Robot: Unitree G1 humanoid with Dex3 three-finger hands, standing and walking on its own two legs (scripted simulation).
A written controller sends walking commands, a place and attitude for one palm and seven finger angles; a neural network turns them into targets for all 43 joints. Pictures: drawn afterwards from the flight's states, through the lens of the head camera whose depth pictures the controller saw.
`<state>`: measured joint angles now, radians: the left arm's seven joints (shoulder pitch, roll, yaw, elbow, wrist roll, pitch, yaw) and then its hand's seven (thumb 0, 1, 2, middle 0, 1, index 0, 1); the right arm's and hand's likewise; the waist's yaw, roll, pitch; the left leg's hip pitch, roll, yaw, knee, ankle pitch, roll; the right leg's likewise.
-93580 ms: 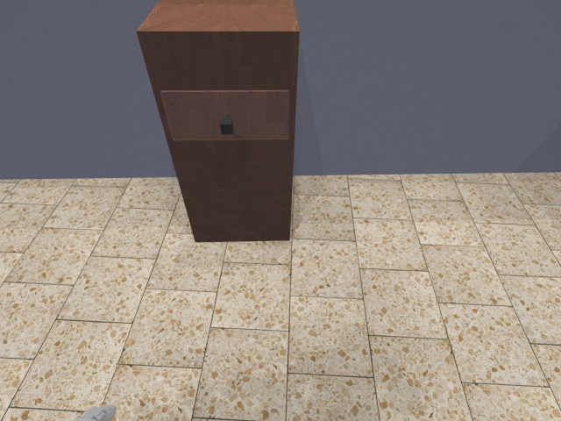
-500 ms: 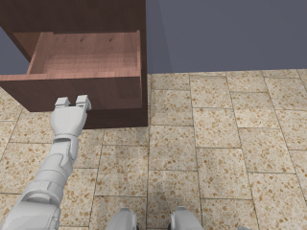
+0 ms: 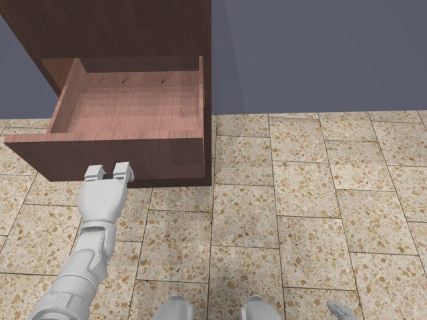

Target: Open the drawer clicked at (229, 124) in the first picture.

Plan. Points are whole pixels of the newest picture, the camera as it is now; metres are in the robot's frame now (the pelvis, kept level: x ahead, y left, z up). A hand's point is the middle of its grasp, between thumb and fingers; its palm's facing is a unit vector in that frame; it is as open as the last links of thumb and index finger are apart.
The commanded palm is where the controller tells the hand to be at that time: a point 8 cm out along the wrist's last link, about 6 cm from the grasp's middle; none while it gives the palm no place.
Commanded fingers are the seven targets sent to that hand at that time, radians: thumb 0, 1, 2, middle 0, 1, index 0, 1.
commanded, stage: pull the drawer open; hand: left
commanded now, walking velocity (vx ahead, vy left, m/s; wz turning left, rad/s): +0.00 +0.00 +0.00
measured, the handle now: (114, 177) +0.40 +0.23 -0.04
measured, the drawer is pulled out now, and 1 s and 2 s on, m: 0.25 0.30 0.30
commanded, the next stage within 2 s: none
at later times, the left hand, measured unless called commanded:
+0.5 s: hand (110, 230) +0.29 +0.22 -0.06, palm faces -0.03 -0.04 -1.00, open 6.9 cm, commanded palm +0.24 +0.22 -0.01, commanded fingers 0.00 0.90 0.90 -0.40 -1.35 -0.40 -1.35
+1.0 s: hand (110, 231) +0.29 +0.22 -0.06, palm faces -0.04 -0.06 -1.00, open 7.0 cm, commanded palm +0.24 +0.22 -0.01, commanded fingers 0.00 0.90 0.90 -0.40 -1.35 -0.40 -1.35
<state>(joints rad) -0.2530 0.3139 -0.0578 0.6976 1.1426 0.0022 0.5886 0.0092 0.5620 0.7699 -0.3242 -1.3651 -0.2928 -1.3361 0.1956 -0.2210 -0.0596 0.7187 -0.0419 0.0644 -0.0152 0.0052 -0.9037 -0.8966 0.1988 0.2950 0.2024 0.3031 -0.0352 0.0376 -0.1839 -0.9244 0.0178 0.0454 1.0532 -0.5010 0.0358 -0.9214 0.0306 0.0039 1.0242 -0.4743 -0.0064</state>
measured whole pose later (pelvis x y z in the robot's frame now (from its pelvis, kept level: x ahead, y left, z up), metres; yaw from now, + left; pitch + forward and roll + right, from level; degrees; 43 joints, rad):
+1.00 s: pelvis +0.03 -0.01 +0.00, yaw -2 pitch +22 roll +0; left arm 0.22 0.30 -0.04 0.23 1.12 0.07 0.59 0.03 0.61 0.69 -0.30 -1.33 -0.28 -1.31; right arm 0.14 -0.21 -0.04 0.63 -0.05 0.04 0.03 0.01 -0.90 -0.90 0.20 0.29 0.20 0.30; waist -0.04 0.02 -0.19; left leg -0.87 0.03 0.06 1.07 -0.56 0.02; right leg -0.89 0.05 0.04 1.06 -0.53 -0.02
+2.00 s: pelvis +0.03 +0.00 -0.01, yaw -5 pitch +22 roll +0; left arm 0.28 0.30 -0.02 0.18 1.09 0.10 0.57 0.03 0.60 0.70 -0.32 -1.32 -0.27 -1.29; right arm 0.17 -0.22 -0.05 0.62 -0.06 0.03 0.05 0.01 -0.90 -0.90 0.20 0.29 0.20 0.30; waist -0.06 0.03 -0.21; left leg -0.89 0.02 0.05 1.10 -0.58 0.02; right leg -0.93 0.07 0.08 1.09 -0.53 -0.01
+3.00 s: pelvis -0.02 -0.01 -0.01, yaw -4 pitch +18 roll +0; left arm -0.11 0.32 -0.01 0.59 1.11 0.04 0.58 0.02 0.56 0.75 -0.36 -1.35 -0.30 -1.33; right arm 0.15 -0.24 -0.05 0.73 -0.04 0.03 -0.05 0.01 -0.90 -0.90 0.20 0.29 0.20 0.30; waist -0.03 0.02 -0.17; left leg -0.91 -0.01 -0.01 1.10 -0.51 0.00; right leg -0.95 0.05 0.02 1.09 -0.46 -0.03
